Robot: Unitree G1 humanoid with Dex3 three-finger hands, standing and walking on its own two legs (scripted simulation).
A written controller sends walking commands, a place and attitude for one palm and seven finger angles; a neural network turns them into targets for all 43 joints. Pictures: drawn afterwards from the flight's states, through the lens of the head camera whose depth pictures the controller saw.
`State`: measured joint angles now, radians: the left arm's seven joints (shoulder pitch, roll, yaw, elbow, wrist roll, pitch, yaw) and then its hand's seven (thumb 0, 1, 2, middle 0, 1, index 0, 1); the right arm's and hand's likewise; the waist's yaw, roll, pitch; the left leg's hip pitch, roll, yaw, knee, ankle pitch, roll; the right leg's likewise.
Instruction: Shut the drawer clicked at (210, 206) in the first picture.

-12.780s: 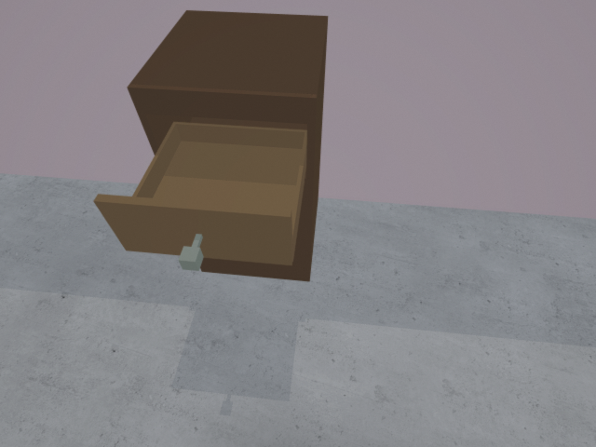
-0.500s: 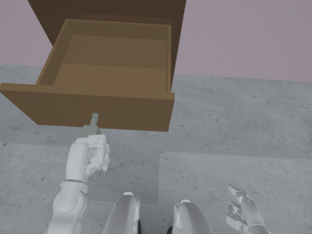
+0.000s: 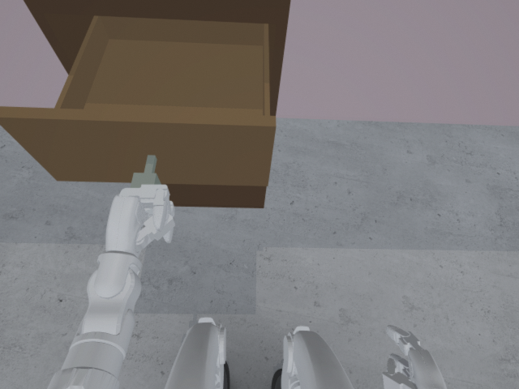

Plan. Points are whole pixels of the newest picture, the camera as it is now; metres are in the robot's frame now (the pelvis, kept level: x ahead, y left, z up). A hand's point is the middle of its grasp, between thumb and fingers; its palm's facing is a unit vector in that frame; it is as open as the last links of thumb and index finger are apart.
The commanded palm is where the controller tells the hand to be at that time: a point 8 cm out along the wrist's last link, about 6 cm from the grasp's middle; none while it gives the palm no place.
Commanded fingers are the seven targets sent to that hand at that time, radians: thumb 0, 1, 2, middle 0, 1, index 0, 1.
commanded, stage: push the drawer shut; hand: left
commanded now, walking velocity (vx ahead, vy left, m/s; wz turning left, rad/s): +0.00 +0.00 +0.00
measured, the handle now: (148, 177) +0.43 +0.19 +0.02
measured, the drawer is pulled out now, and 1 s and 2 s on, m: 0.23 0.11 0.00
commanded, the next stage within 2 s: none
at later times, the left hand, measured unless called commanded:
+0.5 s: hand (174, 178) +0.43 +0.14 +0.02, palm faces -0.01 -1.00 -0.04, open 3.3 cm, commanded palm +0.41 +0.20 +0.02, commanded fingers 0.00 0.90 0.90 -1.40 -1.60 -1.40 -1.60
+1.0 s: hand (178, 153) +0.48 +0.14 +0.02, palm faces +0.02 -1.00 -0.05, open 3.3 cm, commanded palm +0.46 +0.20 +0.02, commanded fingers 0.00 0.90 0.90 -1.40 -1.60 -1.40 -1.60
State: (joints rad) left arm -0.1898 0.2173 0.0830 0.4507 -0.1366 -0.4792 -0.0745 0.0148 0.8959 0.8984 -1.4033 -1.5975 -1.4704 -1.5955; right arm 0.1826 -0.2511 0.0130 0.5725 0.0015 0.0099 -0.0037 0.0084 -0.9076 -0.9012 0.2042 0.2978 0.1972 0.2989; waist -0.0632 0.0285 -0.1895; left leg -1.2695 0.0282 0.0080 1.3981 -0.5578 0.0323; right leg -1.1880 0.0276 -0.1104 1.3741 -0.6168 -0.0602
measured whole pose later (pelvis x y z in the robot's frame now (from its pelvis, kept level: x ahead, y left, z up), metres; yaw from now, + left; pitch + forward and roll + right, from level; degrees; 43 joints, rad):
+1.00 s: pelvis -0.01 +0.01 +0.00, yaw -1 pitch +28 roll -3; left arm -0.73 0.31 0.27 1.02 -0.06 -0.54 -0.04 0.02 0.85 0.88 -1.43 -1.60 -1.45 -1.60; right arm 0.26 -0.26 0.02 0.63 -0.03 0.07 0.02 0.00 -0.91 -0.90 0.20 0.30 0.20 0.30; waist -0.15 0.04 -0.17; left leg -1.35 0.03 0.02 1.40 -0.54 0.05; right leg -1.27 0.03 -0.10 1.37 -0.59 -0.05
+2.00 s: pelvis -0.01 +0.02 -0.03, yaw -4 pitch +35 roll -7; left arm -1.17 0.58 0.43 1.26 0.07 -0.42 -0.08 0.01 0.85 0.88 -1.46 -1.60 -1.48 -1.60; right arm 0.36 -0.25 0.08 0.60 -0.07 0.11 0.05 0.00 -0.91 -0.90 0.21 0.30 0.20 0.30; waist -0.28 0.06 -0.14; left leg -1.56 0.06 -0.02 1.50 -0.56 0.06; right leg -1.46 0.06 -0.13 1.43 -0.58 -0.04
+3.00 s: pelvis +0.01 +0.02 -0.01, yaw -5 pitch +34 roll -6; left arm -0.98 0.49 0.42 1.07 0.00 -0.37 -0.07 -0.01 0.80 0.82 -1.41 -1.60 -1.41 -1.60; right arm 0.36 -0.25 0.06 0.58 -0.05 0.08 0.07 0.00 -0.91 -0.90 0.21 0.30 0.20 0.30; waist -0.24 0.06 -0.16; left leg -1.46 0.06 0.01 1.44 -0.57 0.06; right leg -1.37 0.07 -0.09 1.36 -0.59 -0.03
